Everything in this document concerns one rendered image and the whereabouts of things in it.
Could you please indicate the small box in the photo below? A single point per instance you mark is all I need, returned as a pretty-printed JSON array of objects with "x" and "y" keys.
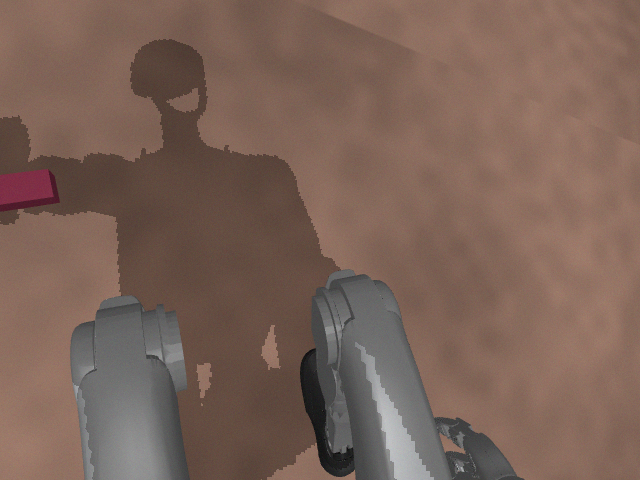
[{"x": 27, "y": 189}]

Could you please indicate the right robot foot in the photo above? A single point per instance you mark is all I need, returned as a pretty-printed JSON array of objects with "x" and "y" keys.
[{"x": 336, "y": 464}]

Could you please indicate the right robot hand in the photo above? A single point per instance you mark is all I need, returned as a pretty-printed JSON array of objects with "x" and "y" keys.
[{"x": 482, "y": 461}]

